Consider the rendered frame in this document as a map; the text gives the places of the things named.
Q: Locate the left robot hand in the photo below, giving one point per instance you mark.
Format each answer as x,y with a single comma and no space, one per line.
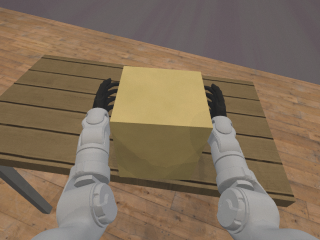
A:
101,99

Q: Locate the table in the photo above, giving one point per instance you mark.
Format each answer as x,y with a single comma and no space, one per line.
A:
41,118

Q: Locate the carton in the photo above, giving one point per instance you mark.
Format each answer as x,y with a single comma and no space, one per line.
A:
160,123

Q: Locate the right robot hand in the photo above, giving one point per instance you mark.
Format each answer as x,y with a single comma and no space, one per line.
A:
218,107

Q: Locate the robot right upper arm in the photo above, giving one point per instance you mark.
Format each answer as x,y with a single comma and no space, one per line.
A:
251,215

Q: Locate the robot left forearm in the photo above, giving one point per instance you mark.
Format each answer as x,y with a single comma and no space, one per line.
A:
92,154

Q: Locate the robot right forearm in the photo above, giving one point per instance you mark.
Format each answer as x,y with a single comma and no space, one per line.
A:
228,159

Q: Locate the robot left upper arm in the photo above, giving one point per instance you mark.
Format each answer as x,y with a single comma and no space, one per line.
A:
83,213

